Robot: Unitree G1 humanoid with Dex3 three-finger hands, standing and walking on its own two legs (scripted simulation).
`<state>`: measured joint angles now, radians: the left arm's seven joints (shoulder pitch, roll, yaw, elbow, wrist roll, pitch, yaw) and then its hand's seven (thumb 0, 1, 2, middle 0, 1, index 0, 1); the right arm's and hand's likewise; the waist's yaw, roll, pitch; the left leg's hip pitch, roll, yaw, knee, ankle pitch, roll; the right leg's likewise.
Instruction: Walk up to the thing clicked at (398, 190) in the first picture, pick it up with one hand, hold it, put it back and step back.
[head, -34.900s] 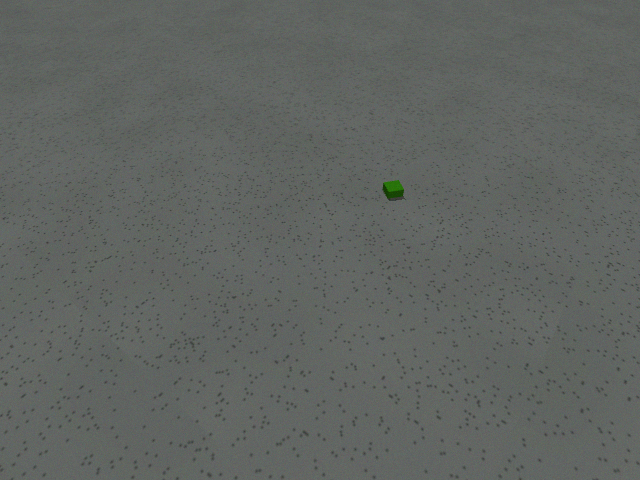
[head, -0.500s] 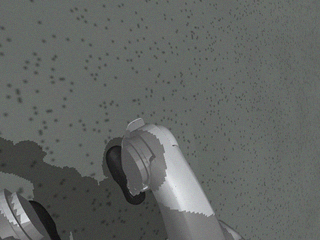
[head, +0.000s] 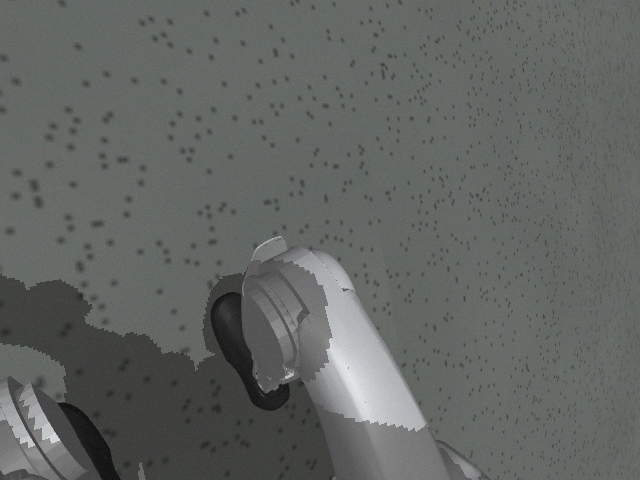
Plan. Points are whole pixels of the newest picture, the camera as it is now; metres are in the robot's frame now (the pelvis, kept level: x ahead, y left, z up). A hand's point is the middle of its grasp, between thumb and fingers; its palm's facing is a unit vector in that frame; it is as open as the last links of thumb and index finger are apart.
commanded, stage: close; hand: left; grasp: from above
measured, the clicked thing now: out of the picture +0.48 +0.39 -0.31
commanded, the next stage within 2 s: go down in 1.84 s
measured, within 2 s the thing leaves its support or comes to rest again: neither
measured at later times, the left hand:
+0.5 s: hand out of the picture +0.46 +0.38 -0.27, palm faces -0.28 -0.36 -0.89, open 9.9 cm
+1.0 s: hand out of the picture +0.46 +0.38 -0.27, palm faces -0.27 -0.36 -0.89, open 9.9 cm
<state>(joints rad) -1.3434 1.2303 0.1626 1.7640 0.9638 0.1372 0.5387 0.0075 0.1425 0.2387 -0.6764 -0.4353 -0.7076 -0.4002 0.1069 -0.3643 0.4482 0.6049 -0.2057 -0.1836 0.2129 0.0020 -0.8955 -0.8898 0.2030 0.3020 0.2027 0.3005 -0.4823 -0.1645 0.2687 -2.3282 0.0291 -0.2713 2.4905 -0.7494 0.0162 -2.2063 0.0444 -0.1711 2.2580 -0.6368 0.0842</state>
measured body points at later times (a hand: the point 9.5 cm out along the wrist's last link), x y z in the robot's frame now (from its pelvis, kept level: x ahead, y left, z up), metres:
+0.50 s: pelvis +0.00 +0.00 +0.00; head +0.32 +0.13 +0.28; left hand +0.48 +0.40 -0.22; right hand +0.02 -0.24 -0.04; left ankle +0.05 +0.12 -0.29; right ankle +0.13 -0.13 -0.29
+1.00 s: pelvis +0.00 +0.00 +0.00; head +0.32 +0.13 +0.28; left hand +0.48 +0.40 -0.22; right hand +0.01 -0.24 -0.04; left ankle +0.05 +0.12 -0.29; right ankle +0.13 -0.13 -0.29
